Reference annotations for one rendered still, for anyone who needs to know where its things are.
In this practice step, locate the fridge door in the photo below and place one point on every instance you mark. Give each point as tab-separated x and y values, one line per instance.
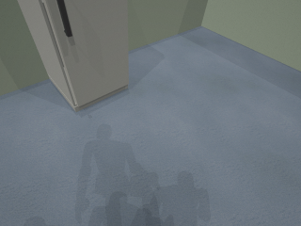
96	56

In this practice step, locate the handle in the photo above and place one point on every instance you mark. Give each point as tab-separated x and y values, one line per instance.
64	17

